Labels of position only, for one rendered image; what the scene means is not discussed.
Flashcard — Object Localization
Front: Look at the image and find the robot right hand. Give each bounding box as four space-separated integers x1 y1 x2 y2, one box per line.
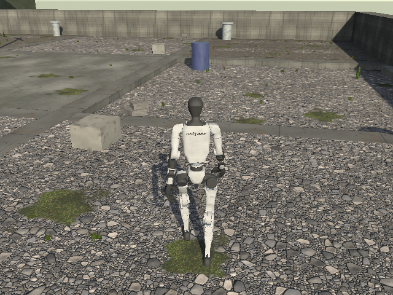
211 167 225 178

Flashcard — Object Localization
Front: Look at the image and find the robot torso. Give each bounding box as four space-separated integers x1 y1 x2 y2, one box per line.
182 121 210 184

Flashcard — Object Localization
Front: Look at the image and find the right robot upper arm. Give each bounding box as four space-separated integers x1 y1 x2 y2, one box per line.
208 123 223 155

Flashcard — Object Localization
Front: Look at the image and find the robot right forearm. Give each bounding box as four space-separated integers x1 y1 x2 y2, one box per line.
216 147 225 169

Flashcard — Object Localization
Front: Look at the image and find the robot left forearm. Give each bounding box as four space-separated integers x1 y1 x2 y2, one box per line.
166 150 177 184

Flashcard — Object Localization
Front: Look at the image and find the humanoid robot head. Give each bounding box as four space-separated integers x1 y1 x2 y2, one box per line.
185 97 206 126

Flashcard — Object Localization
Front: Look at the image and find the robot left hand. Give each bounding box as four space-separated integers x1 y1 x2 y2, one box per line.
165 184 180 203

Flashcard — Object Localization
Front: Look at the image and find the left robot upper arm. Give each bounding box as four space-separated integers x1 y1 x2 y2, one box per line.
171 124 183 159

